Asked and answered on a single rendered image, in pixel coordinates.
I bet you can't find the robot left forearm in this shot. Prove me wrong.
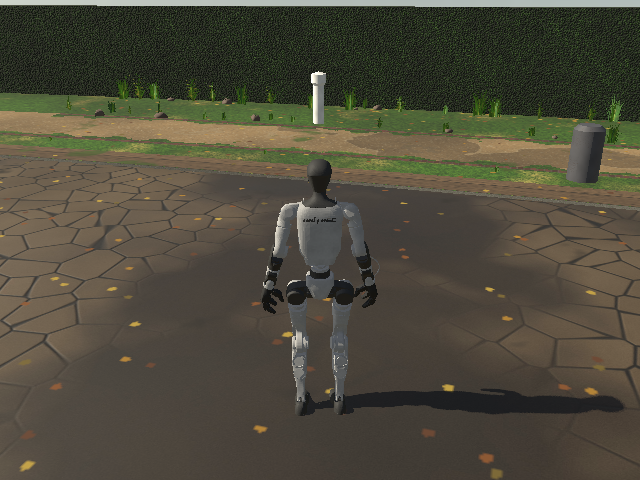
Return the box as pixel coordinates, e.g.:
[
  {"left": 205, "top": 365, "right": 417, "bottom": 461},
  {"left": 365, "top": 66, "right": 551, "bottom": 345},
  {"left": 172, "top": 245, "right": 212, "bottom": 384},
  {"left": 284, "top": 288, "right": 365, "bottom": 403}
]
[{"left": 263, "top": 243, "right": 283, "bottom": 290}]

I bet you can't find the robot foot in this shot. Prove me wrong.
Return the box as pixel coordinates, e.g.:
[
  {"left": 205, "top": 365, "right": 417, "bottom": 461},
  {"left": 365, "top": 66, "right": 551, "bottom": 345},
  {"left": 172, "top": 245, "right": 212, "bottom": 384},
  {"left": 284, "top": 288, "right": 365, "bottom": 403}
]
[
  {"left": 295, "top": 389, "right": 309, "bottom": 416},
  {"left": 329, "top": 388, "right": 346, "bottom": 415}
]

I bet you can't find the robot right hand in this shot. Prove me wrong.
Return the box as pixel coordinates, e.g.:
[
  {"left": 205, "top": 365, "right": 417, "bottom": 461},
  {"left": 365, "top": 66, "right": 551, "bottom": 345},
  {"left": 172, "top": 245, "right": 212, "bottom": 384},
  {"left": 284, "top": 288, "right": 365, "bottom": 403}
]
[{"left": 354, "top": 283, "right": 378, "bottom": 308}]

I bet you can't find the left robot foot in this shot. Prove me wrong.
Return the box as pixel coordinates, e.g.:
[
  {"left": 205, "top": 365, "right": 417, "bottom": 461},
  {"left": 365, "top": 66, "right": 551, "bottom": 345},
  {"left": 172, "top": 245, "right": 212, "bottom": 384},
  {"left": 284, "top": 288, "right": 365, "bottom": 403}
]
[{"left": 295, "top": 389, "right": 309, "bottom": 416}]

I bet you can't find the robot right forearm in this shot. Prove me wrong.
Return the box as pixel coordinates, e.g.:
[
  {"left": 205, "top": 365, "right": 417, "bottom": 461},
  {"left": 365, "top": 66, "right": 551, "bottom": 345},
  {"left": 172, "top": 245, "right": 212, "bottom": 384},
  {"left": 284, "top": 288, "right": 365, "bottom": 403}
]
[{"left": 356, "top": 241, "right": 375, "bottom": 286}]

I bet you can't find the right robot foot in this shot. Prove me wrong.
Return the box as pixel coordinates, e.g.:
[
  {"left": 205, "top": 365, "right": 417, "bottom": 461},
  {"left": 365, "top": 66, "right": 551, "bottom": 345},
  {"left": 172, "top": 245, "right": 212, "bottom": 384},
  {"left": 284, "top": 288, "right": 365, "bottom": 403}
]
[{"left": 329, "top": 388, "right": 346, "bottom": 415}]

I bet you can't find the left robot upper arm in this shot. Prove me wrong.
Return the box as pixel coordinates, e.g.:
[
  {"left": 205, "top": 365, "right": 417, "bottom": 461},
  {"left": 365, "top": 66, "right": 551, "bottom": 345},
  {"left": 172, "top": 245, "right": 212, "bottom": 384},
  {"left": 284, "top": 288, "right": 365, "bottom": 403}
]
[{"left": 273, "top": 202, "right": 299, "bottom": 258}]

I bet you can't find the robot left hand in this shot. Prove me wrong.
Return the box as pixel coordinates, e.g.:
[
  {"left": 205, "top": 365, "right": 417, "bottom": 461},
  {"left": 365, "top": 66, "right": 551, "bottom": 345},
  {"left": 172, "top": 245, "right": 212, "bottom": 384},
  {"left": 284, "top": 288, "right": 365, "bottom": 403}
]
[{"left": 260, "top": 286, "right": 284, "bottom": 314}]

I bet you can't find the right robot upper arm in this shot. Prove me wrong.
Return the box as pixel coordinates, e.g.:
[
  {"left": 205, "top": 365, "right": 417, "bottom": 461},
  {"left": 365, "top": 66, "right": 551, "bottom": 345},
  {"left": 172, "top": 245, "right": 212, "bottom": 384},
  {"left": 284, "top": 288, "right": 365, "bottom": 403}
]
[{"left": 340, "top": 202, "right": 367, "bottom": 257}]

